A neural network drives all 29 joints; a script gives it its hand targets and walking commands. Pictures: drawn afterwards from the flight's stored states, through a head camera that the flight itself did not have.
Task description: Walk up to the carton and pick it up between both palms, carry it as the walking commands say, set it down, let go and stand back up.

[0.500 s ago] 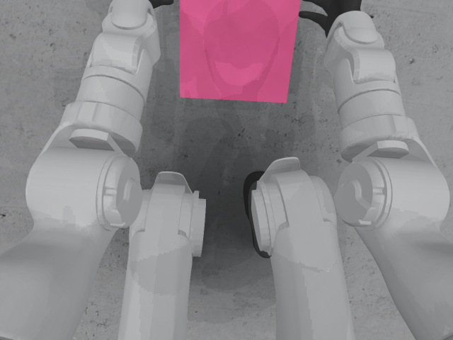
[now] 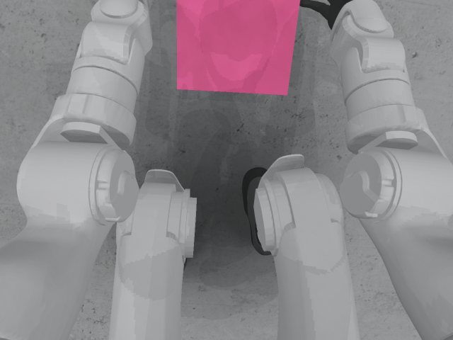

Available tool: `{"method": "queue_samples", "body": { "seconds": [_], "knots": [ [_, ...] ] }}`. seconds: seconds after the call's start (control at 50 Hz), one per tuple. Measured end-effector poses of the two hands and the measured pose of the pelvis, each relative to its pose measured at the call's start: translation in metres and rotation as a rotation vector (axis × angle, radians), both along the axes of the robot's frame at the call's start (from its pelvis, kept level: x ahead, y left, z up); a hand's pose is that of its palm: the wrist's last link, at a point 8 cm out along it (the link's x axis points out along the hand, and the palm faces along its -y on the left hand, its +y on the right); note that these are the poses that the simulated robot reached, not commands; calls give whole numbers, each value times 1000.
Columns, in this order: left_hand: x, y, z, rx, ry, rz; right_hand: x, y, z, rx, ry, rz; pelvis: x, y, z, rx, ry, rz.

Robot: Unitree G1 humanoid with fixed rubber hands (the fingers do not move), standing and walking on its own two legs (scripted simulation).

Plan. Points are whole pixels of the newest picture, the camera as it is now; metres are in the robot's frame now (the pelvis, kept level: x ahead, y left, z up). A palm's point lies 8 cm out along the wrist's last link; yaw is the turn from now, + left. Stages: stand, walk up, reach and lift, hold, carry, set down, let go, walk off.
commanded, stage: set down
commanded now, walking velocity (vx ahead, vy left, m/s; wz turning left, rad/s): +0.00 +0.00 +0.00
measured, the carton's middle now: (233, 13) +0.55 -0.07 -0.28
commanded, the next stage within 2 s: none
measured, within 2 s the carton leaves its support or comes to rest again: rests again in 0.38 s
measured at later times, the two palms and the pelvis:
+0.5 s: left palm out of the picture +0.56 +0.07 -0.19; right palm (340, 2) +0.52 -0.21 -0.19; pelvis +0.01 +0.00 +0.00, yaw +0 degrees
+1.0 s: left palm out of the picture +0.55 +0.07 -0.19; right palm (340, 10) +0.52 -0.21 -0.19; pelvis +0.00 -0.01 +0.00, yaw +0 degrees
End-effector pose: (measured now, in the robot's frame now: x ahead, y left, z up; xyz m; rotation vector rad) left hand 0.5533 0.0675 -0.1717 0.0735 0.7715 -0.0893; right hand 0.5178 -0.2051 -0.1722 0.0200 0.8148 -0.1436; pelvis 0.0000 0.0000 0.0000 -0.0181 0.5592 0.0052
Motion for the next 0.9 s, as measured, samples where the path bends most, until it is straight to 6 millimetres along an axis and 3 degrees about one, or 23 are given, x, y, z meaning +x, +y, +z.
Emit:
{"method": "queue_samples", "body": {
  "seconds": [0.9],
  "knots": [
    [-2, -1, -19, -9, -18, -41, 2, -2, -17, 1, 0, 10, 1, -4, -5, -7, -16, 8]
  ]
}}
